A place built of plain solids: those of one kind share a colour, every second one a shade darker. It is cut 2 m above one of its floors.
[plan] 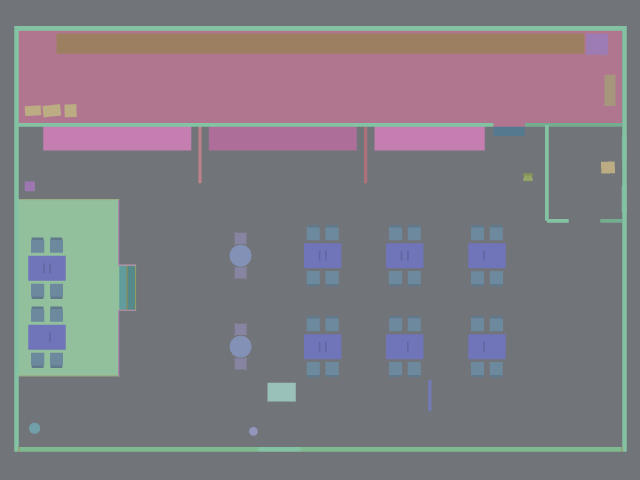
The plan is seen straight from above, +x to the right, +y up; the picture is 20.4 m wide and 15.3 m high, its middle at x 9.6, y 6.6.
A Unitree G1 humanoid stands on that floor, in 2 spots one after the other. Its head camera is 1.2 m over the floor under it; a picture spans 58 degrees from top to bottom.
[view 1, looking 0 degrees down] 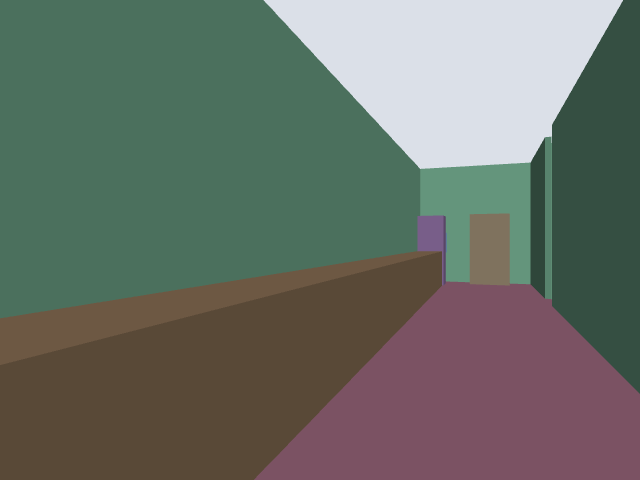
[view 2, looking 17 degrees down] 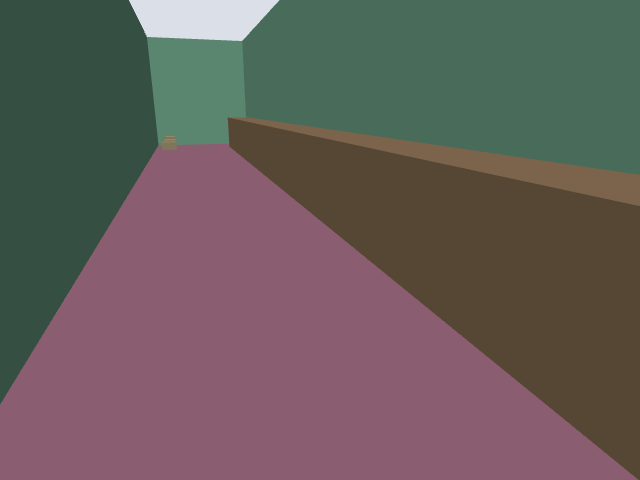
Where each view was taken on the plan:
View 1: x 6.23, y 11.45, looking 21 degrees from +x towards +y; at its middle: wall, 5.08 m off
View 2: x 15.63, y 11.17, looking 163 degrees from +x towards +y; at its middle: zone_back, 4.10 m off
